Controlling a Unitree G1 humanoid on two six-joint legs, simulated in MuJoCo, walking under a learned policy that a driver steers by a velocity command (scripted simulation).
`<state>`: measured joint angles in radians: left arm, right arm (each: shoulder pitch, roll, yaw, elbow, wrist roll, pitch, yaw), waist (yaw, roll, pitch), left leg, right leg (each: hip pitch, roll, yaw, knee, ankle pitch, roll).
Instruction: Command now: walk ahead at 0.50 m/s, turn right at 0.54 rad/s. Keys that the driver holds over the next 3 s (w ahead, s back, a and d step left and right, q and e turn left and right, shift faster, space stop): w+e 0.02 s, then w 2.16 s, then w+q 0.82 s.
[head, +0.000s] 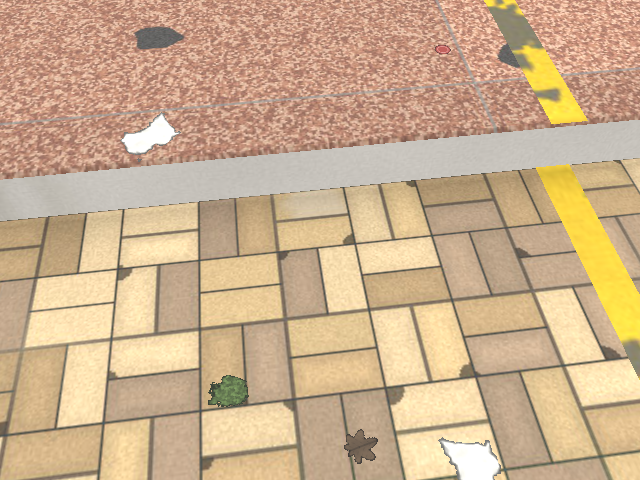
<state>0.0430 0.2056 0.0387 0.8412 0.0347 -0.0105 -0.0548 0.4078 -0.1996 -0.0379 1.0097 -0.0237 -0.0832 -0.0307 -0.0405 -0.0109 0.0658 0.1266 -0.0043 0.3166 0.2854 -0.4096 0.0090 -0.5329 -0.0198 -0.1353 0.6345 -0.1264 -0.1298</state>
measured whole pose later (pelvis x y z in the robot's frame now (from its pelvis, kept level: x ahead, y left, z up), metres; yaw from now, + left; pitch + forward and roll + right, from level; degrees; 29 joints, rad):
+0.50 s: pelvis +0.27 -0.02 +0.01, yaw -7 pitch +1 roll -1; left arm 0.42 0.21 0.04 1.02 0.02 -0.08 0.01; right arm 0.08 -0.22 -0.04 0.86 -0.02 -0.02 0.03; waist 0.06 0.04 0.05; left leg -0.60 0.08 0.06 0.65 -0.02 0.02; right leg 0.12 0.12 -0.01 0.16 -0.29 -0.11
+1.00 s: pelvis +0.55 -0.02 +0.02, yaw -7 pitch +0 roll +1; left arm 0.08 0.22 0.03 0.90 0.03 -0.04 -0.03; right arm 0.42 -0.19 -0.03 1.04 -0.01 -0.10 0.01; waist -0.05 -0.04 0.04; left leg 0.05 -0.09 0.08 0.17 -0.22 0.08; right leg -0.62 -0.11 -0.03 0.68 -0.01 -0.02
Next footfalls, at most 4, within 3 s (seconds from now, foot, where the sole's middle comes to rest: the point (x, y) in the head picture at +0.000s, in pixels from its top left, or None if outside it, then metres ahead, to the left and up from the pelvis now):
0.04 right None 0.17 -0.07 -0.76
0.60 left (300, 448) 0.52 0.06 -0.76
1.14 right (395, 327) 0.79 -0.17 -0.76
1.66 left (326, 242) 1.05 -0.02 -0.76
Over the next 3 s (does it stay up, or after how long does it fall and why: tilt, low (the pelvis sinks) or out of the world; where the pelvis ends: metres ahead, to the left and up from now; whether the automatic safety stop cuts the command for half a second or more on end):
stays up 1.64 -0.20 0.17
